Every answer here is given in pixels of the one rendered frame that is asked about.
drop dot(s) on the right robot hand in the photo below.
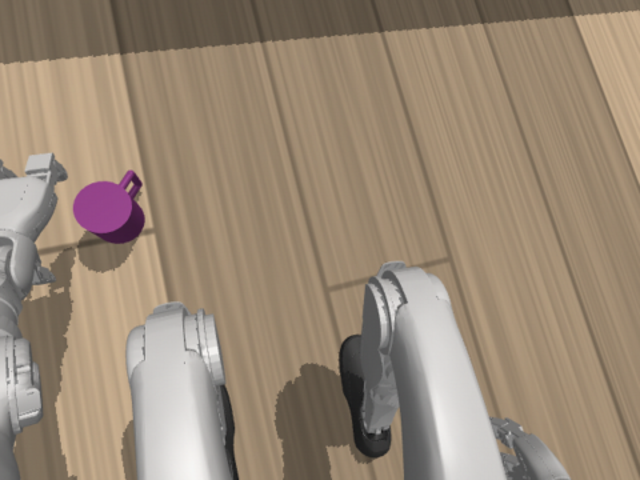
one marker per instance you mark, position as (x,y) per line
(533,460)

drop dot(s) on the mug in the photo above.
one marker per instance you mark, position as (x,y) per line
(107,210)

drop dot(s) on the left robot arm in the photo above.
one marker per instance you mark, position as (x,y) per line
(21,402)

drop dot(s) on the left robot foot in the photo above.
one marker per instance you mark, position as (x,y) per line
(230,430)

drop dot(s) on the right robot foot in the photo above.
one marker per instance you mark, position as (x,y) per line
(352,379)

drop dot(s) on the left robot hand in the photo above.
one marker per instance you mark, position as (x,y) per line
(28,203)

